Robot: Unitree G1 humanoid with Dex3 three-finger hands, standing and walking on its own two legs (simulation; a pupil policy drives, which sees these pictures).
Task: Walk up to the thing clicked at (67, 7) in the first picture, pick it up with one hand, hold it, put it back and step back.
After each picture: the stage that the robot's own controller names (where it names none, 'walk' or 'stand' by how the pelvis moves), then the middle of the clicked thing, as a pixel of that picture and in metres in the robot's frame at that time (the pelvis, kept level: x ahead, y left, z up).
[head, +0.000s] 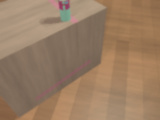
stand; (63, 1) +0.97 +0.15 -0.01
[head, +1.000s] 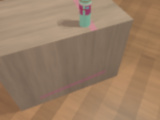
rise first; (85, 6) +0.89 +0.07 +0.00
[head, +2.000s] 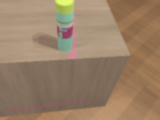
rise first; (64, 26) +0.61 +0.13 +0.03
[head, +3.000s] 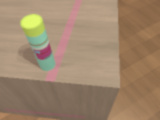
walk; (41, 46) +0.48 +0.21 +0.02
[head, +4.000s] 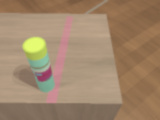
stand; (41, 68) +0.42 +0.18 +0.00
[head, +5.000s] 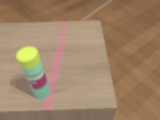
stand; (36, 76) +0.40 +0.21 -0.01
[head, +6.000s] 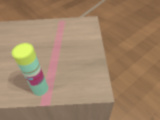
stand; (33, 72) +0.42 +0.22 -0.01
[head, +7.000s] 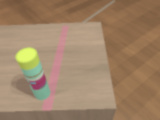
stand; (35, 76) +0.41 +0.21 -0.01
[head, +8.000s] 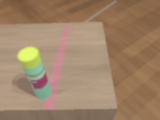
stand; (37, 76) +0.41 +0.21 -0.01
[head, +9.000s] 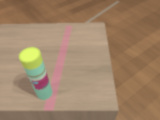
stand; (38, 76) +0.41 +0.20 -0.01
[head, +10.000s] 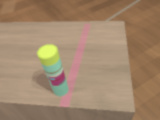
rise first; (55, 73) +0.42 +0.17 -0.01
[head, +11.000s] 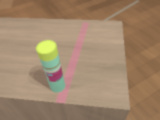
go down; (52, 69) +0.43 +0.17 -0.01
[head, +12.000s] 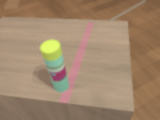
go down; (56, 68) +0.43 +0.17 +0.00
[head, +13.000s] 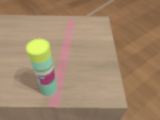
go down; (44, 71) +0.41 +0.15 +0.02
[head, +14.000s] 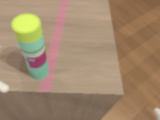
close in; (34, 52) +0.43 +0.16 +0.05
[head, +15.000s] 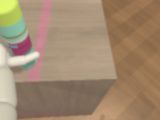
close; (17, 38) +0.46 +0.17 +0.08
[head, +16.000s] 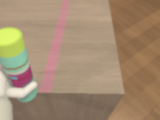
lift; (18, 70) +0.36 +0.20 +0.07
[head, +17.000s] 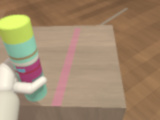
lift; (27, 63) +0.32 +0.17 +0.19
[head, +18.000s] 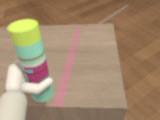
hold; (34, 65) +0.34 +0.16 +0.16
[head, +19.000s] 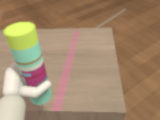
hold; (32, 68) +0.32 +0.16 +0.17
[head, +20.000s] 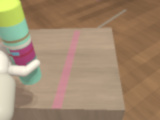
crouch; (20, 47) +0.36 +0.19 +0.21
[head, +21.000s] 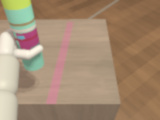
lower; (25, 33) +0.44 +0.18 +0.18
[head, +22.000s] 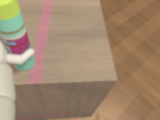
lower; (15, 37) +0.47 +0.18 +0.08
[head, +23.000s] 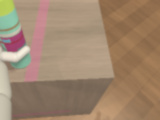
lower; (10, 34) +0.48 +0.18 +0.09
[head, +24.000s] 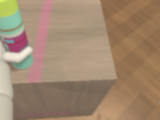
lower; (13, 35) +0.47 +0.18 +0.09
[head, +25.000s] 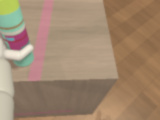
lower; (14, 32) +0.48 +0.18 +0.09
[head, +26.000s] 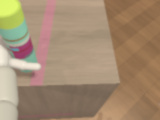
open; (18, 41) +0.45 +0.17 +0.08
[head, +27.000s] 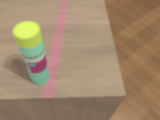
sink last; (35, 58) +0.43 +0.16 +0.05
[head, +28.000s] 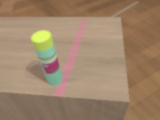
stand; (49, 61) +0.46 +0.19 +0.04
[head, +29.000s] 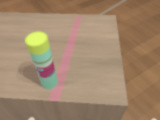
stand; (44, 64) +0.43 +0.18 +0.03
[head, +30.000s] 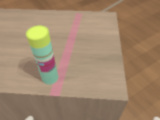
stand; (44, 58) +0.45 +0.18 +0.04
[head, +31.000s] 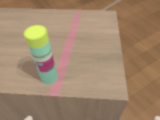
stand; (43, 58) +0.44 +0.18 +0.05
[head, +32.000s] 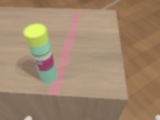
stand; (43, 57) +0.45 +0.18 +0.05
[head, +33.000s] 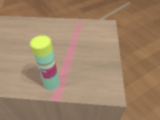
stand; (47, 65) +0.44 +0.18 +0.01
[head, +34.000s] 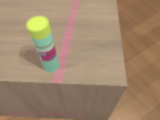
walk; (45, 48) +0.48 +0.17 +0.01
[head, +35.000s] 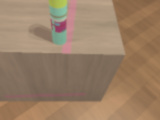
walk; (58, 20) +0.63 +0.14 +0.00
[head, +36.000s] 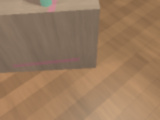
walk; out of the picture +0.94 +0.27 +0.03
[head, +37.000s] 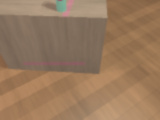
stand; out of the picture +1.06 +0.19 +0.00
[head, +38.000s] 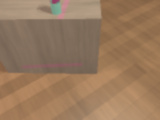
stand; out of the picture +1.07 +0.22 -0.01
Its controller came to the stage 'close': yes
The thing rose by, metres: 0.21
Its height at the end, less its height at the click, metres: +0.00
